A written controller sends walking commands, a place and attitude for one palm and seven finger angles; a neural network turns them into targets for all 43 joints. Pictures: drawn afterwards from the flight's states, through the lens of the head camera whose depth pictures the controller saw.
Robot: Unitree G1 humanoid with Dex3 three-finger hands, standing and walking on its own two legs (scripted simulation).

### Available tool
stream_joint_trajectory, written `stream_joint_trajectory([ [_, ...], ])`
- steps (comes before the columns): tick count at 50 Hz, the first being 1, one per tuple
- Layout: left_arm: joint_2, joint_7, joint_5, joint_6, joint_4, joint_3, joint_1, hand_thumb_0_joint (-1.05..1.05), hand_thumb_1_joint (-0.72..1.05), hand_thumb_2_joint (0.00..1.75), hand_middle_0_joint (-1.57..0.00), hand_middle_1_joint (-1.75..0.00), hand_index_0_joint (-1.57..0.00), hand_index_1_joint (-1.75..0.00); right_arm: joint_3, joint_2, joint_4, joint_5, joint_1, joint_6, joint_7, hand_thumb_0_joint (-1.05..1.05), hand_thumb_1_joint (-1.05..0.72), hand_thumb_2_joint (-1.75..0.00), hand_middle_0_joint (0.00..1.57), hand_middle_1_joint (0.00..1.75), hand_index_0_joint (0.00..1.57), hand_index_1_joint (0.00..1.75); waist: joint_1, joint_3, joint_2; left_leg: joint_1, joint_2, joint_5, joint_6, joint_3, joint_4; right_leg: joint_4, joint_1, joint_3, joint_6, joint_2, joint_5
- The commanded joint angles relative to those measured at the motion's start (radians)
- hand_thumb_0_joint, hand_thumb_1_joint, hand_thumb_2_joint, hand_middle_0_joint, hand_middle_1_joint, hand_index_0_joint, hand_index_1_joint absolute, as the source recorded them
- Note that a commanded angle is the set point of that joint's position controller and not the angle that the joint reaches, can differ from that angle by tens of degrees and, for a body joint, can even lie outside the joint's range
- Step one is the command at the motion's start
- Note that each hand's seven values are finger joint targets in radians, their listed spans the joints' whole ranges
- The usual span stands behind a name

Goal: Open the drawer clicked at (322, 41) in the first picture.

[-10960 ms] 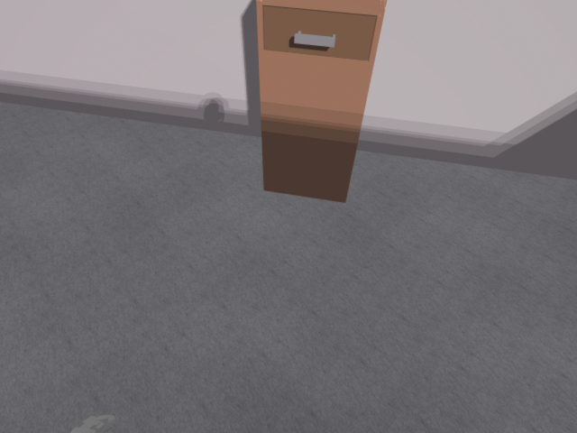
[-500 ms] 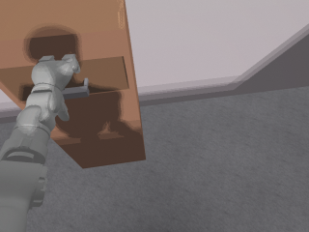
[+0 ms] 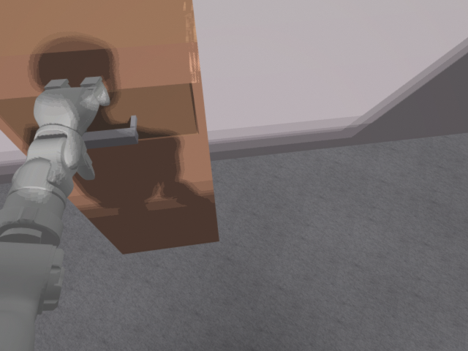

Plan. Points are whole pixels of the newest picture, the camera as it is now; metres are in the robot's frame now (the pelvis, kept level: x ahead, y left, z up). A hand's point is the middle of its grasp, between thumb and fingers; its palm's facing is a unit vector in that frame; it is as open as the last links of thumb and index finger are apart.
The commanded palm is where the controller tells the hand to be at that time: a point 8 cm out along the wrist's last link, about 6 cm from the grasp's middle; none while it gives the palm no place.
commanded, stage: move the hooked fingers above the handle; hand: left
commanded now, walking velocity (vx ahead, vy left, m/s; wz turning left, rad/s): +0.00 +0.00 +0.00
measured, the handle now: (103, 131) +0.53 +0.27 +0.03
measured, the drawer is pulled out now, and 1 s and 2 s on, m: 0.00 0.00 0.00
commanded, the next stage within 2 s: none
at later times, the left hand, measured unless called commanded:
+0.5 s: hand (74, 129) +0.48 +0.28 +0.10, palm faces +0.01 +0.03 -1.00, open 13.8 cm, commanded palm +0.45 +0.26 +0.15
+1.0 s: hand (78, 132) +0.47 +0.28 +0.09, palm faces -0.09 +0.03 -1.00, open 13.7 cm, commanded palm +0.45 +0.26 +0.14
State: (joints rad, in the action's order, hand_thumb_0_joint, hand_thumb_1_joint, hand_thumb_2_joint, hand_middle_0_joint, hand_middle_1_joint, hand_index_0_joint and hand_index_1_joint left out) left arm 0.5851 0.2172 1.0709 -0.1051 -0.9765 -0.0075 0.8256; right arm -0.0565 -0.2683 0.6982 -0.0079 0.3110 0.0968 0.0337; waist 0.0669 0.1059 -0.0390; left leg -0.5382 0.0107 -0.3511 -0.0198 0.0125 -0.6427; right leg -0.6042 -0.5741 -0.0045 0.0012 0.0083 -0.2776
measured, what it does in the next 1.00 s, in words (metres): stands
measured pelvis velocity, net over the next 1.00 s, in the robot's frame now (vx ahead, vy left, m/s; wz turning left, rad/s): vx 0.01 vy -0.01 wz -0.02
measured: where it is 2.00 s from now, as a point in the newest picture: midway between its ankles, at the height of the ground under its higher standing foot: outside the picture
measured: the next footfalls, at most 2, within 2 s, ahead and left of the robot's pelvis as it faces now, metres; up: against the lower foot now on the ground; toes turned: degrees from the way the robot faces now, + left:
none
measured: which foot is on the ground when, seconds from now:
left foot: down 0.00-1.00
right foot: down 0.00-1.00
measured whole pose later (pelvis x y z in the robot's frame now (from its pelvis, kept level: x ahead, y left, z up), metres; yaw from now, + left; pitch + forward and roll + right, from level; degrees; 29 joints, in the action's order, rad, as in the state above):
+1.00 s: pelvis +0.01 -0.01 +0.00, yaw -1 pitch +14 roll +0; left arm 0.59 0.13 1.04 0.03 -1.04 0.00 0.82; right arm -0.03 -0.27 0.69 -0.02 0.31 0.12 0.04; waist 0.06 0.11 -0.07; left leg -0.50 0.00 -0.34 -0.02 -0.01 -0.60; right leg -0.58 -0.55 0.02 0.00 0.02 -0.27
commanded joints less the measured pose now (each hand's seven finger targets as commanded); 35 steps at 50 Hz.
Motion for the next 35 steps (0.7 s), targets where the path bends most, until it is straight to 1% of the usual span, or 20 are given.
stream_joint_trajectory([
  [1,0.249,0.021,-0.008,0.077,0.119,-0.029,0.482,0.0,-0.5,0.3,-0.3,-1.2,-0.3,-1.2,-0.042,-0.153,-0.062,-0.004,0.108,-0.02,0.002,0.0,-0.9,-0.9,0.2,0.3,0.2,0.3,0.018,0.369,-0.051,0.182,0.005,0.429,-0.01,-0.023,0.065,0.032,0.205,-0.026,0.036,0.025,0.287],
  [2,0.22,0.001,-0.016,0.08,0.109,-0.007,0.468,0.0,-0.5,0.3,-0.3,-1.2,-0.3,-1.2,-0.043,-0.154,-0.07,-0.004,0.107,-0.017,0.003,0.0,-0.9,-0.9,0.2,0.3,0.2,0.3,0.022,0.379,-0.032,0.19,0.006,0.443,-0.013,-0.027,0.062,0.039,0.224,-0.022,0.035,0.026,0.306],
  [3,0.238,-0.016,-0.018,0.082,0.096,-0.022,0.439,0.0,-0.5,0.3,-0.3,-1.2,-0.3,-1.2,-0.042,-0.156,-0.072,-0.004,0.111,-0.015,0.005,0.0,-0.9,-0.9,0.2,0.3,0.2,0.3,0.018,0.386,-0.006,0.193,0.003,0.455,-0.016,-0.026,0.059,0.037,0.236,-0.022,0.033,0.025,0.323],
  [5,0.169,-0.052,-0.031,0.069,0.127,0.042,0.471,0.0,-0.5,0.3,-0.3,-1.2,-0.3,-1.2,-0.04,-0.155,-0.081,-0.006,0.105,-0.012,0.008,0.0,-0.9,-0.9,0.2,0.3,0.2,0.3,0.037,0.362,0.001,0.209,0.0,0.434,-0.018,-0.021,0.063,0.048,0.208,-0.023,0.029,0.024,0.301],
  [8,0.162,-0.074,-0.038,0.015,0.192,0.031,0.464,0.0,-0.5,0.3,-0.3,-1.2,-0.3,-1.2,-0.044,-0.15,-0.089,-0.002,0.11,-0.012,0.012,0.0,-0.9,-0.9,0.2,0.3,0.2,0.3,0.028,0.374,-0.001,0.242,-0.003,0.489,-0.02,-0.008,0.053,0.045,0.201,-0.02,0.031,0.026,0.308],
  [11,0.223,-0.045,-0.032,-0.032,0.256,-0.036,0.475,0.0,-0.5,0.3,-0.3,-1.2,-0.3,-1.2,-0.044,-0.141,-0.092,0.004,0.108,-0.01,0.013,0.0,-0.9,-0.9,0.2,0.3,0.2,0.3,0.003,0.38,-0.045,0.239,-0.001,0.506,-0.014,0.0,0.049,0.029,0.197,-0.02,0.038,0.028,0.297],
  [12,0.276,-0.026,-0.029,-0.041,0.266,-0.084,0.475,0.0,-0.5,0.3,-0.3,-1.2,-0.3,-1.2,-0.043,-0.146,-0.087,0.008,0.11,-0.009,0.013,0.0,-0.9,-0.9,0.2,0.3,0.2,0.3,-0.007,0.389,-0.04,0.225,-0.001,0.523,-0.01,0.0,0.047,0.023,0.211,-0.021,0.041,0.029,0.308],
  [15,0.335,0.041,-0.011,-0.024,0.269,-0.149,0.461,0.0,-0.5,0.3,-0.3,-1.2,-0.3,-1.2,-0.039,-0.136,-0.083,0.012,0.101,-0.01,0.002,0.0,-0.9,-0.9,0.2,0.3,0.2,0.3,-0.032,0.406,-0.088,0.2,0.002,0.591,0.0,-0.002,0.037,-0.006,0.227,-0.026,0.043,0.03,0.35],
  [17,0.366,0.076,-0.001,0.01,0.259,-0.184,0.439,0.0,-0.5,0.3,-0.3,-1.2,-0.3,-1.2,-0.039,-0.14,-0.078,0.017,0.094,-0.009,-0.005,0.0,-0.9,-0.9,0.2,0.3,0.2,0.3,-0.042,0.436,-0.069,0.19,0.001,0.624,0.001,-0.009,0.033,-0.013,0.26,-0.028,0.043,0.031,0.382],
  [18,0.344,0.084,0.001,0.036,0.233,-0.163,0.404,0.0,-0.5,0.3,-0.3,-1.2,-0.3,-1.2,-0.037,-0.136,-0.078,0.016,0.092,-0.008,-0.009,0.0,-0.9,-0.9,0.2,0.3,0.2,0.3,-0.048,0.442,-0.081,0.182,0.003,0.628,0.001,-0.018,0.035,-0.015,0.277,-0.026,0.04,0.028,0.401],
  [20,0.31,0.079,-0.002,0.08,0.206,-0.128,0.392,0.0,-0.5,0.3,-0.3,-1.2,-0.3,-1.2,-0.041,-0.143,-0.077,0.011,0.088,-0.009,-0.015,0.0,-0.9,-0.9,0.2,0.3,0.2,0.3,-0.034,0.421,-0.055,0.176,0.0,0.593,-0.001,-0.028,0.045,-0.002,0.275,-0.029,0.035,0.028,0.396],
  [23,0.247,0.019,-0.019,0.124,0.15,-0.06,0.353,0.0,-0.5,0.3,-0.3,-1.2,-0.3,-1.2,-0.047,-0.156,-0.077,0.0,0.096,-0.005,-0.01,0.0,-0.9,-0.9,0.2,0.3,0.2,0.3,-0.008,0.419,0.027,0.177,-0.002,0.535,-0.014,-0.04,0.059,0.026,0.306,-0.023,0.027,0.025,0.406],
  [25,0.202,-0.036,-0.038,0.119,0.17,-0.009,0.359,0.0,-0.5,0.3,-0.3,-1.2,-0.3,-1.2,-0.05,-0.161,-0.083,-0.009,0.094,-0.003,-0.002,0.0,-0.9,-0.9,0.2,0.3,0.2,0.3,0.009,0.398,0.055,0.19,0.001,0.483,-0.022,-0.036,0.068,0.048,0.301,-0.02,0.022,0.024,0.381],
  [27,0.098,-0.087,-0.062,0.08,0.243,0.082,0.409,0.0,-0.5,0.3,-0.3,-1.2,-0.3,-1.2,-0.053,-0.155,-0.088,-0.011,0.087,-0.006,0.009,0.0,-0.9,-0.9,0.2,0.3,0.2,0.3,0.046,0.368,0.059,0.239,-0.002,0.467,-0.03,-0.023,0.07,0.072,0.262,-0.018,0.021,0.023,0.349],
  [28,0.082,-0.104,-0.07,0.053,0.279,0.104,0.438,0.0,-0.5,0.3,-0.3,-1.2,-0.3,-1.2,-0.054,-0.154,-0.083,-0.01,0.086,-0.01,0.014,0.0,-0.9,-0.9,0.2,0.3,0.2,0.3,0.049,0.345,0.023,0.257,0.0,0.442,-0.031,-0.02,0.073,0.081,0.232,-0.016,0.021,0.023,0.318],
  [29,0.117,-0.112,-0.068,0.028,0.295,0.078,0.452,0.0,-0.5,0.3,-0.3,-1.2,-0.3,-1.2,-0.053,-0.155,-0.077,-0.008,0.09,-0.01,0.022,0.0,-0.9,-0.9,0.2,0.3,0.2,0.3,0.049,0.332,0.016,0.266,0.002,0.436,-0.03,-0.011,0.07,0.078,0.215,-0.016,0.025,0.025,0.304],
  [30,0.117,-0.115,-0.067,0.002,0.314,0.082,0.49,0.0,-0.5,0.3,-0.3,-1.2,-0.3,-1.2,-0.051,-0.151,-0.076,-0.005,0.091,-0.011,0.028,0.0,-0.9,-0.9,0.2,0.3,0.2,0.3,0.054,0.331,0.004,0.268,0.006,0.423,-0.03,-0.008,0.067,0.077,0.201,-0.013,0.025,0.024,0.29],
  [32,0.197,-0.094,-0.059,-0.04,0.326,0.023,0.539,0.0,-0.5,0.3,-0.3,-1.2,-0.3,-1.2,-0.046,-0.151,-0.063,-0.003,0.101,-0.011,0.034,0.0,-0.9,-0.9,0.2,0.3,0.2,0.3,0.049,0.303,-0.022,0.243,0.009,0.408,-0.024,-0.001,0.066,0.073,0.185,-0.011,0.034,0.024,0.272],
  [34,0.273,-0.04,-0.04,-0.065,0.327,-0.059,0.547,0.0,-0.5,0.3,-0.3,-1.2,-0.3,-1.2,-0.043,-0.141,-0.064,0.001,0.1,-0.016,0.032,0.0,-0.9,-0.9,0.2,0.3,0.2,0.3,0.019,0.354,-0.065,0.229,0.015,0.427,-0.016,0.003,0.056,0.04,0.2,-0.011,0.041,0.025,0.278],
  [35,0.307,-0.008,-0.029,-0.066,0.322,-0.099,0.532,0.0,-0.5,0.3,-0.3,-1.2,-0.3,-1.2,-0.039,-0.135,-0.067,0.005,0.097,-0.018,0.028,0.0,-0.9,-0.9,0.2,0.3,0.2,0.3,-0.006,0.386,-0.111,0.223,0.019,0.46,-0.008,0.001,0.053,0.023,0.212,-0.015,0.046,0.025,0.289],
])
